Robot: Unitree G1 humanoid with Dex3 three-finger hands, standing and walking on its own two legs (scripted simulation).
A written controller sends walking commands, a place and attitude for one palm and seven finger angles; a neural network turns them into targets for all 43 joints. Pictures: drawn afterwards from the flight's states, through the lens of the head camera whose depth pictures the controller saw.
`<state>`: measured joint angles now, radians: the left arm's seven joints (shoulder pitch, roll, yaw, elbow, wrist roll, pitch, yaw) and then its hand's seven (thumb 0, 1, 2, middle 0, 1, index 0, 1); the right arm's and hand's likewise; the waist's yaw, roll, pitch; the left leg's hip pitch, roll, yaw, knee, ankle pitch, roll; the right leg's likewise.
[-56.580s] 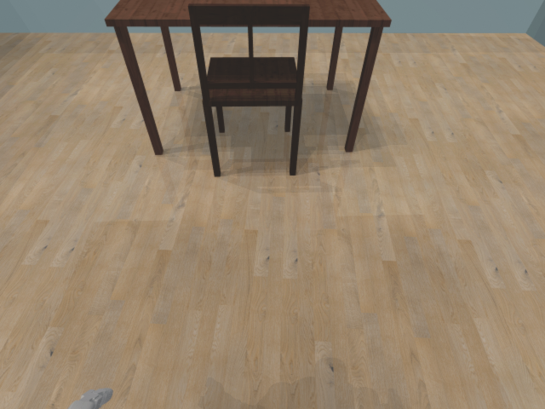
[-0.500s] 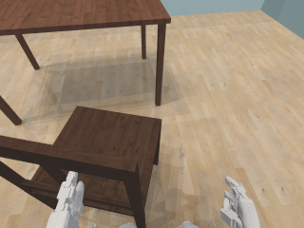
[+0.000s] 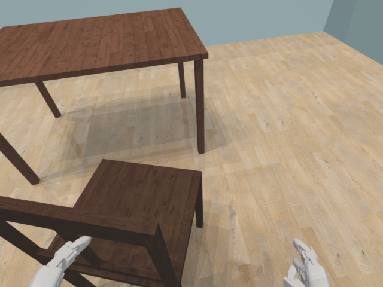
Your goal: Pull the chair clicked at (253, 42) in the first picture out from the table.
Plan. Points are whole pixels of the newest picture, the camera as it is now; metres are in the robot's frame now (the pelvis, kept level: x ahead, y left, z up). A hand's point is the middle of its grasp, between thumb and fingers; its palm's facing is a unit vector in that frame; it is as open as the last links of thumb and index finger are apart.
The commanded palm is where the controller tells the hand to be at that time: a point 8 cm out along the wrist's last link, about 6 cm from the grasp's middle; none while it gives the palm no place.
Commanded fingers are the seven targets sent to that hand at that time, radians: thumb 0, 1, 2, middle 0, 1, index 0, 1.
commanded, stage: draw the hand back to the body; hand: left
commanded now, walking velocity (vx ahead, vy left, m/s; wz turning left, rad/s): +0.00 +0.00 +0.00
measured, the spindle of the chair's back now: (80, 246) +0.24 +0.29 -0.08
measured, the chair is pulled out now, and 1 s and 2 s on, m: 0.64 0.62 0.62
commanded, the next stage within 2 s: step back with the hand held close in 0.78 s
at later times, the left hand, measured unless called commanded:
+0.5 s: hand out of the picture +0.21 +0.26 +0.26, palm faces +0.62 -0.66 -0.43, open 7.8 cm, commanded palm +0.15 +0.29 +0.22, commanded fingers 0.00 0.90 0.90 -0.20 -0.30 -0.20 -0.30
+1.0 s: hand (9, 200) +0.20 +0.28 +0.19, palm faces +0.45 -0.79 -0.42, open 7.4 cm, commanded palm +0.14 +0.31 +0.21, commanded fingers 0.00 0.90 0.90 -0.20 -0.30 -0.20 -0.30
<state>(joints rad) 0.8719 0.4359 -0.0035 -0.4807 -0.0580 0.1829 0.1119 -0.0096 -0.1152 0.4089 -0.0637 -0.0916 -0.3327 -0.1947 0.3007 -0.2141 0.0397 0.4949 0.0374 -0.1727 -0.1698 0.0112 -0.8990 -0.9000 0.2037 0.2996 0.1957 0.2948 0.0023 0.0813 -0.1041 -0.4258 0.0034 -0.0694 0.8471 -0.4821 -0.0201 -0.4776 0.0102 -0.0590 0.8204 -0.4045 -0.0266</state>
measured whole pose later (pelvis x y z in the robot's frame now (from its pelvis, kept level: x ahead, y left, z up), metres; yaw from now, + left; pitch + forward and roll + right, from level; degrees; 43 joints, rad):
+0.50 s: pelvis +0.01 -0.02 +0.03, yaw +1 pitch -2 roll +1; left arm 0.36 0.41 0.45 -0.36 -0.08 -0.11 0.18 0.00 0.75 0.83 -0.19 -0.27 -0.27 -0.31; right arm 0.16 -0.22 0.04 0.66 0.04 -0.18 -0.09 0.01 -0.90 -0.90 0.21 0.30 0.20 0.30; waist 0.06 0.13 -0.03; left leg -0.16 0.00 -0.09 0.56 -0.37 -0.03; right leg -0.23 0.01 -0.08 0.60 -0.33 -0.04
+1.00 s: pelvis -0.01 +0.01 +0.04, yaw -1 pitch -3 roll -1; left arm 0.44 0.33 0.38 -0.28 -0.06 -0.16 0.13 0.01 0.90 0.90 -0.20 -0.30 -0.21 -0.30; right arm 0.18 -0.23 0.01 0.63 0.03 -0.12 -0.06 0.01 -0.90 -0.90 0.20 0.30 0.19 0.29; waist 0.02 0.10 0.03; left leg -0.12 0.01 -0.03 0.45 -0.28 0.00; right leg -0.16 0.02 -0.03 0.39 -0.18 -0.01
